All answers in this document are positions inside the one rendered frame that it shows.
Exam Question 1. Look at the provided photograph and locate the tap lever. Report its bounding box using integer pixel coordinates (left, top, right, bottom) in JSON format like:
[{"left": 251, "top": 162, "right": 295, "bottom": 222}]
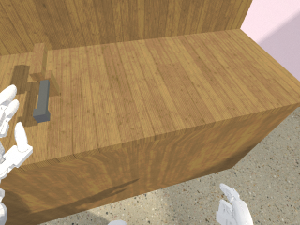
[{"left": 33, "top": 80, "right": 51, "bottom": 123}]

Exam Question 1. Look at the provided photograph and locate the counter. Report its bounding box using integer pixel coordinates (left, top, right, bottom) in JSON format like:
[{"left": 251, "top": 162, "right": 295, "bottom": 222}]
[{"left": 0, "top": 0, "right": 300, "bottom": 225}]

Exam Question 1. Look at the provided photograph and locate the right robot hand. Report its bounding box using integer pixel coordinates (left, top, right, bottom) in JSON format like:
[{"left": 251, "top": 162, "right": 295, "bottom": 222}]
[{"left": 216, "top": 183, "right": 254, "bottom": 225}]

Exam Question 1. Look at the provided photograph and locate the left robot hand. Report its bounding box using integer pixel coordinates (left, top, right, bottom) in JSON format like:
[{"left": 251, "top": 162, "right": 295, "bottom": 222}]
[{"left": 0, "top": 84, "right": 33, "bottom": 184}]

